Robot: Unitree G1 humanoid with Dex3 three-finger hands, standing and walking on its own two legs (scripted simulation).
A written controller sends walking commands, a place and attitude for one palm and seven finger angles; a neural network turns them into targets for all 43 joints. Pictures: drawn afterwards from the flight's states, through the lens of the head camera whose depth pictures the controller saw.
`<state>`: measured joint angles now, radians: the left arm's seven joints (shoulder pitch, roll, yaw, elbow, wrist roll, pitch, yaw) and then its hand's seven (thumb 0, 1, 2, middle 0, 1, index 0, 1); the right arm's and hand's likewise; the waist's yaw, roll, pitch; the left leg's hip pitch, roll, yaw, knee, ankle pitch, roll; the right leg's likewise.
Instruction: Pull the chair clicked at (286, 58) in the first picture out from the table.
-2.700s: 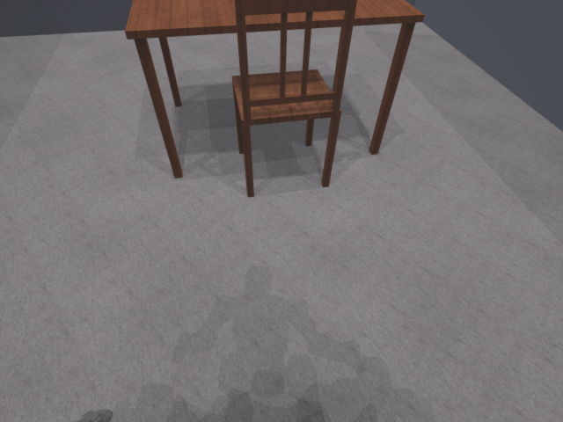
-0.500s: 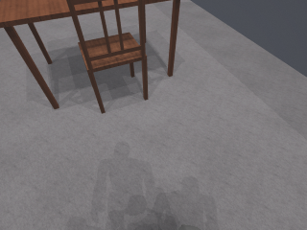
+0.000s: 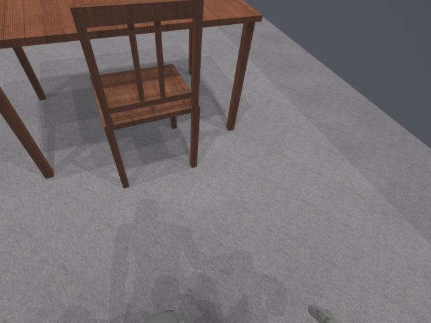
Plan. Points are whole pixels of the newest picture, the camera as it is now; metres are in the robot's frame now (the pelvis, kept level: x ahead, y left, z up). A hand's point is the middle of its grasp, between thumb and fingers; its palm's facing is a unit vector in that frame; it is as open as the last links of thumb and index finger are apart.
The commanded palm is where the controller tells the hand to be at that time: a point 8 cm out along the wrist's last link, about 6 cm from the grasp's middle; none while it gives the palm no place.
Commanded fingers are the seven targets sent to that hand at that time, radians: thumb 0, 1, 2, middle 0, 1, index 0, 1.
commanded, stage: walk to a spot facing it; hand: left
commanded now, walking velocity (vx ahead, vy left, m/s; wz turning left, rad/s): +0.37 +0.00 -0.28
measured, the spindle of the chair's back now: (136, 66) +0.92 +0.38 -0.06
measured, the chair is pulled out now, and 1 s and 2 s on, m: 0.00 0.00 0.00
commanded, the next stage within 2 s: turn to face it in 0.44 s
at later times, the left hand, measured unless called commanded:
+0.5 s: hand (164, 229) +0.34 +0.15 -0.15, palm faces -0.25 -0.96 -0.14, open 7.4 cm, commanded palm none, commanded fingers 0.00 0.90 0.90 -0.20 -0.30 -0.20 -0.30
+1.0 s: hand (170, 191) +0.47 +0.16 -0.17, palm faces -0.04 -0.99 -0.16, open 7.3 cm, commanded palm none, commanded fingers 0.00 0.90 0.90 -0.20 -0.30 -0.20 -0.30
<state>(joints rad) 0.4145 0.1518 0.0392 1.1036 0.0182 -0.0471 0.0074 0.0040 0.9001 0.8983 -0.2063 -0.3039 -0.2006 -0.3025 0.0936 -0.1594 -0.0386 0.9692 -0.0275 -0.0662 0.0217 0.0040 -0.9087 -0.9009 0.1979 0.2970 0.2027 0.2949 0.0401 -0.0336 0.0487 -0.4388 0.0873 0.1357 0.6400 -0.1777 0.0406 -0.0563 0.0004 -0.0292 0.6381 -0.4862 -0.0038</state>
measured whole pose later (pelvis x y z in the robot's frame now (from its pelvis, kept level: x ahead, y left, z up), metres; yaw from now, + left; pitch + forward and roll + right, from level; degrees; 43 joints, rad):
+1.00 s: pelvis +0.35 +0.00 +0.00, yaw -5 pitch -1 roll -2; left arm 0.15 0.19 0.06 0.95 0.02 0.02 0.02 -0.01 0.91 0.90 -0.21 -0.30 -0.20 -0.30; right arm 0.23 -0.20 -0.06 0.96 -0.02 0.02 0.01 0.01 -0.93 -0.90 0.20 0.30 0.20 0.29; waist -0.03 -0.02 0.04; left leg -0.40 0.09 0.11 0.71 -0.27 0.00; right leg -0.28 -0.12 -0.28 0.72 -0.42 0.02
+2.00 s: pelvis +0.34 -0.05 +0.02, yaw +25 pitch +0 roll +0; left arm 0.24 0.27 0.06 0.97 0.01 0.07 0.02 0.01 0.90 0.90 -0.20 -0.30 -0.20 -0.30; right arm 0.14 -0.20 -0.02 0.93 -0.02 0.03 -0.01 0.01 -0.91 -0.90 0.20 0.30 0.21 0.30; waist 0.03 -0.04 0.08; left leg -0.22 0.00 0.02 0.50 -0.28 0.02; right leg -0.44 -0.09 -0.06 1.00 -0.45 0.06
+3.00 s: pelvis +0.53 +0.09 +0.01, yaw +29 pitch +0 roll +2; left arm 0.17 0.17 0.04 1.00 0.03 -0.02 0.01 0.00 0.91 0.90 -0.20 -0.30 -0.19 -0.30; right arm 0.32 -0.14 -0.02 1.10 -0.02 -0.04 -0.02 0.00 -0.92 -0.90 0.20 0.30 0.20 0.30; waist -0.02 -0.01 0.03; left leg -0.09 0.01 0.15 0.47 -0.36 0.00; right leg -0.36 -0.06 -0.09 0.60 -0.22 -0.01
